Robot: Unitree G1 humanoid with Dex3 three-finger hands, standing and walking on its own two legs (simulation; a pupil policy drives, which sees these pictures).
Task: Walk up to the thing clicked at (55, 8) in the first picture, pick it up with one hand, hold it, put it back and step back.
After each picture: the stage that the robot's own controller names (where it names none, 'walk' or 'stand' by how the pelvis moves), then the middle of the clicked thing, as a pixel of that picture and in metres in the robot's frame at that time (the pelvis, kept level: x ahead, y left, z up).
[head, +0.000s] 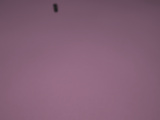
stand; (55, 8) +2.29 +0.45 -0.72
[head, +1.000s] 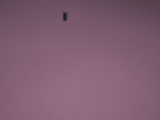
walk; (65, 16) +2.18 +0.24 -0.71
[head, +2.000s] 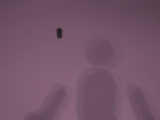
walk; (59, 33) +1.56 +0.22 -0.71
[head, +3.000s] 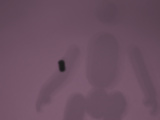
walk; (61, 66) +1.06 +0.21 -0.71
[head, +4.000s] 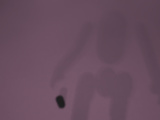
walk; (60, 102) +0.65 +0.26 -0.70
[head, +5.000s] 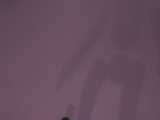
walk; out of the picture +0.43 +0.21 -0.70
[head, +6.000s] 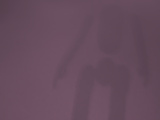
stand; out of the picture +0.35 +0.18 -0.72
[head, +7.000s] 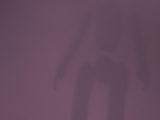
stand; out of the picture +0.35 +0.19 -0.73
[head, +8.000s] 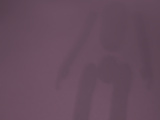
stand; out of the picture +0.34 +0.20 -0.73
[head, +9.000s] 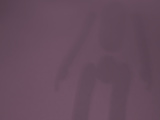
stand; out of the picture +0.33 +0.20 -0.73
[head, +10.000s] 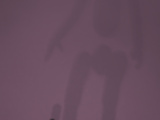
go down; out of the picture +0.36 +0.20 -0.69
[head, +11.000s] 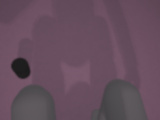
go down; (21, 69) +0.43 +0.23 -0.29
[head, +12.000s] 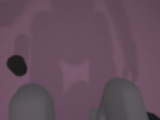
close in; (18, 66) +0.42 +0.23 -0.28
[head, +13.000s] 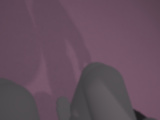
close in; out of the picture +0.41 +0.27 -0.22
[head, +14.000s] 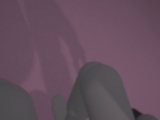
close; out of the picture +0.40 +0.27 -0.22
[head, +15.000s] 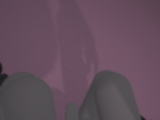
lift; out of the picture +0.35 +0.24 -0.18
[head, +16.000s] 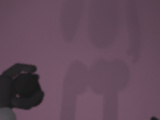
lift; (30, 91) +0.32 +0.18 +0.01
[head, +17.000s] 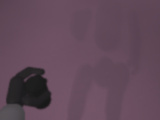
hold; (38, 93) +0.33 +0.17 +0.02
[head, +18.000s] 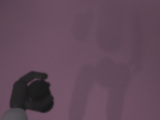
hold; (41, 96) +0.32 +0.16 +0.00
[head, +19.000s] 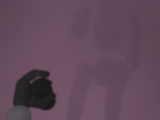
crouch; (44, 94) +0.33 +0.16 -0.01
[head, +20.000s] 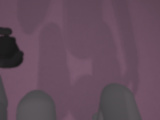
lower; (9, 52) +0.45 +0.22 -0.09
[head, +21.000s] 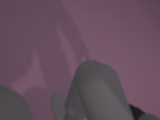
lower; out of the picture +0.43 +0.29 -0.22
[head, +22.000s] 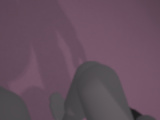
lower; out of the picture +0.43 +0.29 -0.23
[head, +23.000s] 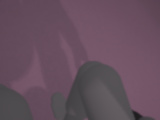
lower; out of the picture +0.42 +0.29 -0.23
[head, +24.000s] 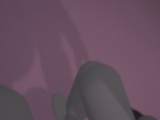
lower; out of the picture +0.42 +0.28 -0.23
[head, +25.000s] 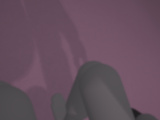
loosen; out of the picture +0.41 +0.26 -0.23
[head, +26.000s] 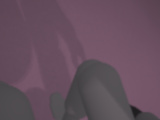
withdraw; out of the picture +0.42 +0.25 -0.23
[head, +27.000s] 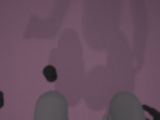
walk; (50, 74) +0.44 +0.18 -0.39
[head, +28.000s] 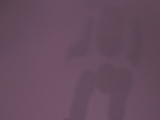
stand; out of the picture +0.36 +0.15 -0.66
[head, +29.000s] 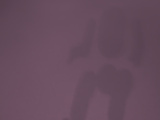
stand; out of the picture +0.37 +0.17 -0.67
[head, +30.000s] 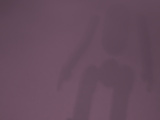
stand; out of the picture +0.37 +0.15 -0.71
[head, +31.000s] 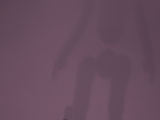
walk; out of the picture +0.40 +0.14 -0.71
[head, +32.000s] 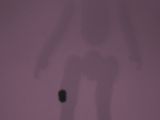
walk; (62, 96) +0.57 +0.14 -0.70
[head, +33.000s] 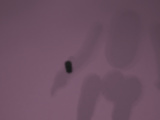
walk; (68, 67) +0.89 +0.20 -0.70
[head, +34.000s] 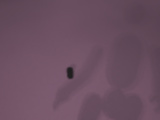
stand; (70, 73) +0.99 +0.16 -0.71
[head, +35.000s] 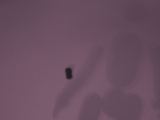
stand; (68, 73) +1.00 +0.17 -0.73
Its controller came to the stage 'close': yes
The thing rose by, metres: 0.72
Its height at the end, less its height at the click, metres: +0.00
